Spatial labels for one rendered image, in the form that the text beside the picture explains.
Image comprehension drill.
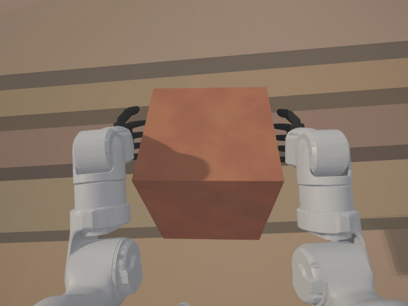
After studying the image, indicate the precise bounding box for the right robot upper arm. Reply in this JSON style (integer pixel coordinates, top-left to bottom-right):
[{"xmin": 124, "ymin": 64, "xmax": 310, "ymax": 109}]
[{"xmin": 292, "ymin": 241, "xmax": 408, "ymax": 306}]

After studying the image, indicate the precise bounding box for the right robot forearm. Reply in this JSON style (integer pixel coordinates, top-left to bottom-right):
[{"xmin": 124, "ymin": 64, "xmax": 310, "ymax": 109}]
[{"xmin": 285, "ymin": 127, "xmax": 375, "ymax": 288}]

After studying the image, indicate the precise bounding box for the robot right hand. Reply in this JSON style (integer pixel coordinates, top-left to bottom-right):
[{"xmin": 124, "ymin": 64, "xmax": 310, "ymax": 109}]
[{"xmin": 273, "ymin": 109, "xmax": 305, "ymax": 163}]

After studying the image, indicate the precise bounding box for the left robot forearm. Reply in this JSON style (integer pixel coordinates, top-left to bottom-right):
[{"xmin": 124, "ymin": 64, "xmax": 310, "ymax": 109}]
[{"xmin": 64, "ymin": 126, "xmax": 135, "ymax": 287}]

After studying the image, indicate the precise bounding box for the carton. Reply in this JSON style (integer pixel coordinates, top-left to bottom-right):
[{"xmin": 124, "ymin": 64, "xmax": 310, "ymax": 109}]
[{"xmin": 132, "ymin": 87, "xmax": 284, "ymax": 240}]

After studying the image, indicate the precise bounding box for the left robot upper arm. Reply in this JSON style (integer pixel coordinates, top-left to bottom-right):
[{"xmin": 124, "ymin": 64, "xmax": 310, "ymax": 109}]
[{"xmin": 33, "ymin": 237, "xmax": 143, "ymax": 306}]

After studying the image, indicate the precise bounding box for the robot left hand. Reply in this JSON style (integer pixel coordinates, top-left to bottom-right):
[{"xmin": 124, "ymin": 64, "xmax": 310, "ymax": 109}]
[{"xmin": 113, "ymin": 106, "xmax": 146, "ymax": 160}]

